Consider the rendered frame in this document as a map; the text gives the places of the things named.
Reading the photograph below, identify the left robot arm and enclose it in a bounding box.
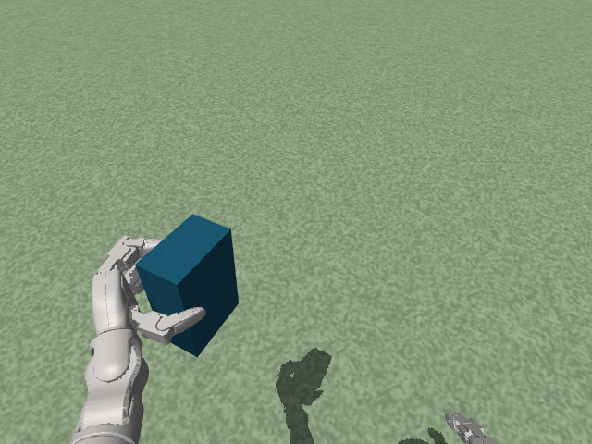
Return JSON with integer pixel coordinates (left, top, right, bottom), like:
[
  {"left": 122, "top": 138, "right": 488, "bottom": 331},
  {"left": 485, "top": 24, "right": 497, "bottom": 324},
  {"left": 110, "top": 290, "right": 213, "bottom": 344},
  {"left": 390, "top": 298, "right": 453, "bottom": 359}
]
[{"left": 70, "top": 328, "right": 149, "bottom": 444}]

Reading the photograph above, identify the left robot hand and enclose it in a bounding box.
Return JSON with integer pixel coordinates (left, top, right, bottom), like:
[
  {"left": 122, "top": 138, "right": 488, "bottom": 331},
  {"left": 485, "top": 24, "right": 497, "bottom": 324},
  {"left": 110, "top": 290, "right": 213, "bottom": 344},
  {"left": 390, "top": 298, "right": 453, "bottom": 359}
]
[{"left": 92, "top": 236, "right": 206, "bottom": 345}]

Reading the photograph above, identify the right robot hand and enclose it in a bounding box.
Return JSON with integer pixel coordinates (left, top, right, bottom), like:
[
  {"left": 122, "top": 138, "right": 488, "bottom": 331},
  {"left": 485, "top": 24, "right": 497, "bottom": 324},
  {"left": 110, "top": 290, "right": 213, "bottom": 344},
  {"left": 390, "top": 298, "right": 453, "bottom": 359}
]
[{"left": 445, "top": 412, "right": 497, "bottom": 444}]

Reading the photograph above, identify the carton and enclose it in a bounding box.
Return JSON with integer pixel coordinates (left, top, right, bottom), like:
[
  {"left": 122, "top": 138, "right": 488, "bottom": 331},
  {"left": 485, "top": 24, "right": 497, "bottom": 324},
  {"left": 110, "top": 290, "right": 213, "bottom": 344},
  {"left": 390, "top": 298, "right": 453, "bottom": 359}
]
[{"left": 135, "top": 214, "right": 239, "bottom": 357}]

